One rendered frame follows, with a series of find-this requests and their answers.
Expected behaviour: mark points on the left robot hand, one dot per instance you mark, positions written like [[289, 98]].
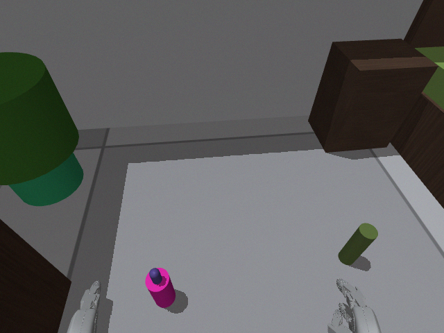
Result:
[[85, 319]]

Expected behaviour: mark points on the bed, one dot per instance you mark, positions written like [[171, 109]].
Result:
[[420, 138]]

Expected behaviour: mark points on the potted plant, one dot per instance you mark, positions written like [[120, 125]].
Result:
[[37, 134]]

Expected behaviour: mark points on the right robot hand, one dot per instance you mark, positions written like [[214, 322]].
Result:
[[358, 315]]

